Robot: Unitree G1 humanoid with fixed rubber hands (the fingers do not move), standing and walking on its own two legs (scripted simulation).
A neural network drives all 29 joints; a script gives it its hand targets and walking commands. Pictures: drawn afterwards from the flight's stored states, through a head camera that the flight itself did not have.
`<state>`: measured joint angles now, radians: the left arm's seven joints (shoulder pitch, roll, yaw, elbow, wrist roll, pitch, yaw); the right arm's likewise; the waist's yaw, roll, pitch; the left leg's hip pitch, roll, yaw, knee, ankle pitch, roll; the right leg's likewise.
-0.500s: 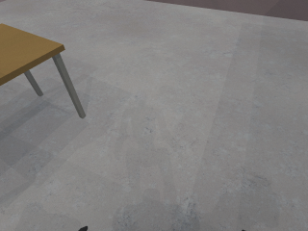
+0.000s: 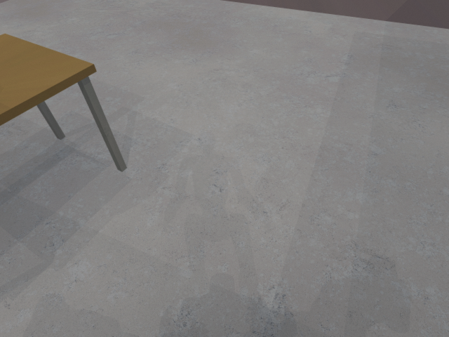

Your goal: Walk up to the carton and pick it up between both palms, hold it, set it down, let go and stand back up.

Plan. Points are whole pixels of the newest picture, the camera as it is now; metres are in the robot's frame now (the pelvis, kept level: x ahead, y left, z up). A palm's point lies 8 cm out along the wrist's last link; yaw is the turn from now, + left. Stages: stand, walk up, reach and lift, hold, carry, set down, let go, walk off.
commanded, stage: stand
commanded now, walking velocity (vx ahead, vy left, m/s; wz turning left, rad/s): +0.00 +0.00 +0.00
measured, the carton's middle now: out of the picture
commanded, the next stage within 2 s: none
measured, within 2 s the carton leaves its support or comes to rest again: neither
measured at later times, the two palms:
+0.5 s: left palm out of the picture +0.07 +0.26 -0.10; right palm out of the picture +0.07 -0.26 -0.10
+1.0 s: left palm out of the picture +0.09 +0.24 -0.11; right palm out of the picture +0.08 -0.24 -0.11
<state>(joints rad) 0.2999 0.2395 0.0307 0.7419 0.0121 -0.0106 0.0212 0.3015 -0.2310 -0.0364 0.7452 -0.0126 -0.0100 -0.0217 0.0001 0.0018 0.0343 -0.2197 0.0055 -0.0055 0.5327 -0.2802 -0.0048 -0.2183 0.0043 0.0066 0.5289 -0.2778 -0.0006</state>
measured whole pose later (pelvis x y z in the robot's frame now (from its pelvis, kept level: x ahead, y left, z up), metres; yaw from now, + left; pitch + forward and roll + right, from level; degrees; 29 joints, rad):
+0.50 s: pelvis -0.01 +0.00 +0.00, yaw +0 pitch -2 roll +0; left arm 0.32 0.26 0.01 0.70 0.01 -0.01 0.01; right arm 0.33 -0.25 -0.02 0.70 -0.01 -0.01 -0.01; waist 0.00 0.00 0.04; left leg -0.24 0.01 0.00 0.54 -0.27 0.00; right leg -0.23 0.00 0.01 0.53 -0.26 0.00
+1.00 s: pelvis -0.01 +0.00 +0.00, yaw +0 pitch -2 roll +0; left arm 0.27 0.23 -0.02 0.72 0.02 0.02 0.00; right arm 0.28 -0.22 0.01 0.72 -0.01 0.02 0.00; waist -0.01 0.00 0.03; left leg -0.24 0.01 0.00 0.53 -0.26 0.00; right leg -0.24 0.01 0.01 0.52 -0.26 0.00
